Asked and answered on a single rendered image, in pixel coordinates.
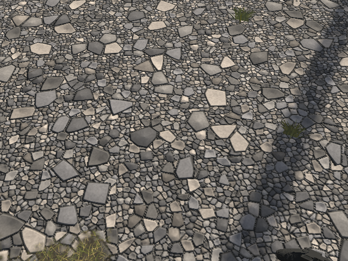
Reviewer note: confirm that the right robot hand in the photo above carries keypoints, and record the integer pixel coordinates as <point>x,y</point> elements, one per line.
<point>296,254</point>

